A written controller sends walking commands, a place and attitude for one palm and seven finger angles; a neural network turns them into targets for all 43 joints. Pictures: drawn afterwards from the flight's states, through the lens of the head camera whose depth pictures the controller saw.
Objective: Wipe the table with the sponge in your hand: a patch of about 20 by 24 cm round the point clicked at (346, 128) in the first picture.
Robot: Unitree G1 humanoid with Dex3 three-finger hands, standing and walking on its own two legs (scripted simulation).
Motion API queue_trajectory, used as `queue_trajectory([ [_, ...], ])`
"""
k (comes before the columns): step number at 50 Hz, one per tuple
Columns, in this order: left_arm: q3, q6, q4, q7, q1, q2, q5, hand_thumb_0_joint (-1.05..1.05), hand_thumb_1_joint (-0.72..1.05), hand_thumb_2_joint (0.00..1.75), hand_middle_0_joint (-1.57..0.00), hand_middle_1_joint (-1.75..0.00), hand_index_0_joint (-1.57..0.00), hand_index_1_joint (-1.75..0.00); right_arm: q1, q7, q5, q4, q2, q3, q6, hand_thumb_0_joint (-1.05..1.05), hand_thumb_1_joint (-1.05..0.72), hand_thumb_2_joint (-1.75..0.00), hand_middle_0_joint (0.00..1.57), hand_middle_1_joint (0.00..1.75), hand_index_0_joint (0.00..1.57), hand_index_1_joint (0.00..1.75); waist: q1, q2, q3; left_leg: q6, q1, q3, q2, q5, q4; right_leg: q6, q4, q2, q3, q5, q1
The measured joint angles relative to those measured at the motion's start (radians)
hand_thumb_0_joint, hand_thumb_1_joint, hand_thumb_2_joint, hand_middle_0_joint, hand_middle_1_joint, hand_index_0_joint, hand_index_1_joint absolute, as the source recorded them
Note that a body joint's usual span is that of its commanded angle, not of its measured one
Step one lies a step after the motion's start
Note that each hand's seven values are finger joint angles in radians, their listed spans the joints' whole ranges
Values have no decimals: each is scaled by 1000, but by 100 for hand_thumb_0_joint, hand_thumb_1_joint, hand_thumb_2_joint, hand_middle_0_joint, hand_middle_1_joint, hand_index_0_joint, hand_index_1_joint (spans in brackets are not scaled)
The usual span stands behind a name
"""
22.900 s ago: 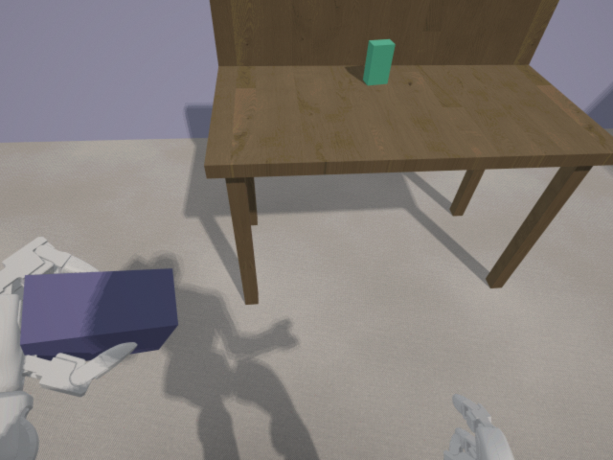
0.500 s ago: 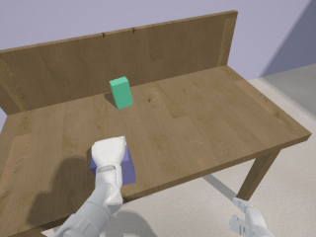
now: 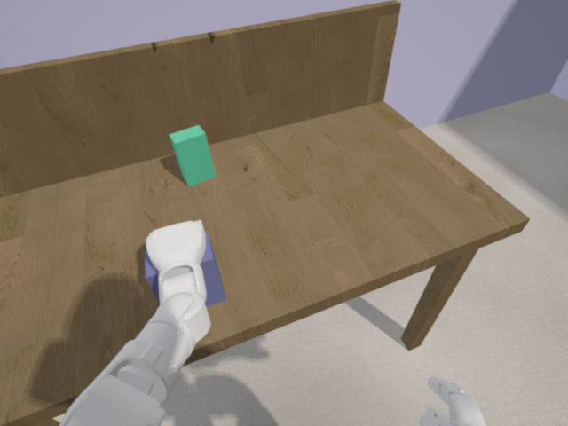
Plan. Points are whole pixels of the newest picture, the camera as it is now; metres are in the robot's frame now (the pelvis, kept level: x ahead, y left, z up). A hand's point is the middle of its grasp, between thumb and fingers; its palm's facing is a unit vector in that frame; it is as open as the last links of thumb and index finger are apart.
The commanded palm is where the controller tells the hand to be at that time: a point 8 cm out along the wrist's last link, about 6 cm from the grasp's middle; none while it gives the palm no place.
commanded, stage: wipe forward along the third lane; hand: left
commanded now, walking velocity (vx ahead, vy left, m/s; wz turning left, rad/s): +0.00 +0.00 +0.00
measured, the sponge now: (190, 283) +0.35 +0.20 -0.03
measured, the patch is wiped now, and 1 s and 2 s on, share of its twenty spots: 0.80 1.00 1.00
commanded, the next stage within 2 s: wipe back along the third lane in 1.16 s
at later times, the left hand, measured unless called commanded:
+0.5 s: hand (179, 239) +0.42 +0.22 +0.01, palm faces -0.09 -0.02 -1.00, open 9.6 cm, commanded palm +0.40 +0.22 +0.04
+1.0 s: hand (171, 219) +0.46 +0.25 +0.01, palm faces -0.10 -0.01 -1.00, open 9.6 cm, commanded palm +0.45 +0.24 +0.04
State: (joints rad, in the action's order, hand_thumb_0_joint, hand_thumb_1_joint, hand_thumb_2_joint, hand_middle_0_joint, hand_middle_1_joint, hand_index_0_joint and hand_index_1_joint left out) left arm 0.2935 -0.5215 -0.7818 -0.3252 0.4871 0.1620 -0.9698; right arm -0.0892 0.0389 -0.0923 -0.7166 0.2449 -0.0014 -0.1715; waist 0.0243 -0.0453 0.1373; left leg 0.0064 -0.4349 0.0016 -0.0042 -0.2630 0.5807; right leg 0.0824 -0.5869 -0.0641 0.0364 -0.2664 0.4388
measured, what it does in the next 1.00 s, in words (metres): stands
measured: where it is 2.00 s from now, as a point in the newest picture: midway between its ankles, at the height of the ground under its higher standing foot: outside the picture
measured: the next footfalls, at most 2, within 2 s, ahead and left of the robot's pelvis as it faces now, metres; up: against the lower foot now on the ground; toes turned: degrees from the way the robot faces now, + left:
none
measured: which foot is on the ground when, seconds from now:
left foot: down 0.00-1.00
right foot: down 0.00-1.00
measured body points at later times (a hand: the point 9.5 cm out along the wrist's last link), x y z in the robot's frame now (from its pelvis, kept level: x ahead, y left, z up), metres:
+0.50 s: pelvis +0.00 +0.01 +0.00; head +0.04 +0.00 +0.44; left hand +0.42 +0.22 +0.07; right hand +0.11 -0.24 -0.14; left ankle +0.02 +0.13 -0.73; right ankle +0.02 -0.07 -0.73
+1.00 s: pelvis +0.01 +0.04 -0.01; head +0.07 +0.04 +0.44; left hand +0.46 +0.25 +0.07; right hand +0.09 -0.22 -0.14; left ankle +0.02 +0.13 -0.73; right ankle +0.02 -0.06 -0.73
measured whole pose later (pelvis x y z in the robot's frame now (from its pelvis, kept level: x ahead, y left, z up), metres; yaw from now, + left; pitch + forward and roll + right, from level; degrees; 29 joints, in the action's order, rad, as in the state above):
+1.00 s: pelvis +0.01 +0.04 -0.01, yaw -1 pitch +16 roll -2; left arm 0.16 -0.42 -1.21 -0.37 0.89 0.28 -0.99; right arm -0.21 0.01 -0.07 -0.76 0.24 -0.01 -0.11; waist -0.08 -0.03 0.17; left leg -0.04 -0.65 0.00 0.01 -0.31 0.68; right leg 0.03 -0.62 -0.05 0.03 -0.27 0.62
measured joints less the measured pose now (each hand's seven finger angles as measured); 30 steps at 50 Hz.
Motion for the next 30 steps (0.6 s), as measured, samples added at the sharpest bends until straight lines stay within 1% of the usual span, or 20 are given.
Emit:
queue_trajectory([
  [7, -46, 32, -88, -7, 75, 32, 7, 0, -47, 108, -78, -139, -78, -139, -45, 6, 2, -13, 5, -4, 7, 1, -91, -90, 20, 30, 20, 30, -24, -1, 4, -1, -48, -2, -4, -5, 23, -1, -15, -4, -1, 1, 46],
  [14, -70, 67, -172, -14, 144, 59, 9, 0, -47, 108, -78, -139, -78, -139, -85, 6, 3, -29, 7, -9, 21, 1, -91, -90, 20, 30, 20, 30, -42, -3, 6, -5, -84, -1, -4, -9, 38, -6, -21, -3, 0, 1, 77],
  [21, -90, 90, -241, -29, 200, 68, 8, 0, -47, 108, -78, -139, -78, -139, -105, -5, 6, -40, 4, -13, 34, 1, -91, -90, 20, 30, 20, 30, -52, -3, 16, -8, -114, -4, -3, -14, 47, -12, -21, -3, -3, 2, 103],
  [30, -119, 101, -298, -37, 254, 92, -1, 0, -47, 108, -78, -139, -79, -139, -100, -12, 11, -35, -4, -4, 45, 1, -91, -90, 20, 30, 20, 30, -70, 8, 20, -17, -137, -5, -1, -20, 55, -22, -14, -1, -5, 4, 119],
])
